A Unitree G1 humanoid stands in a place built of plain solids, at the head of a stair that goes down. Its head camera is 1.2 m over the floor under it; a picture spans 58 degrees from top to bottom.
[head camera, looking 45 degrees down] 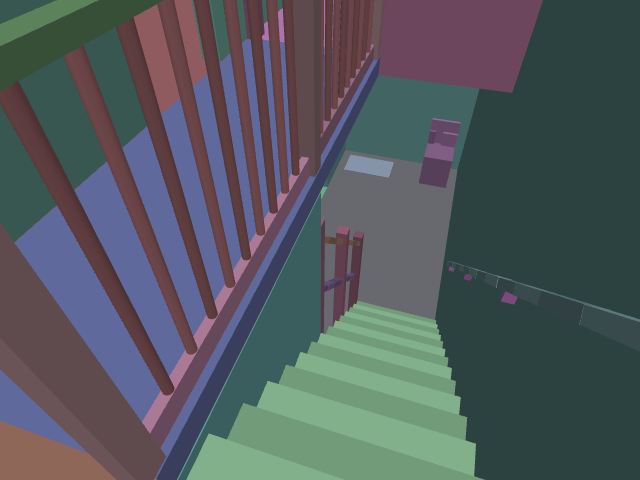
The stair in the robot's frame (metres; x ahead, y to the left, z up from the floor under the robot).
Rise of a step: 0.20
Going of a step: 0.20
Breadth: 0.90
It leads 17 degrees to the right of straight ahead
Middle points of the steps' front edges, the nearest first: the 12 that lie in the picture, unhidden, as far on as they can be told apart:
0.59 -0.14 -0.40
0.78 -0.20 -0.60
0.97 -0.26 -0.80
1.16 -0.32 -1.00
1.35 -0.38 -1.20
1.55 -0.44 -1.40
1.74 -0.50 -1.60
1.93 -0.55 -1.80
2.12 -0.61 -2.00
2.31 -0.67 -2.20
2.50 -0.73 -2.40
2.69 -0.79 -2.60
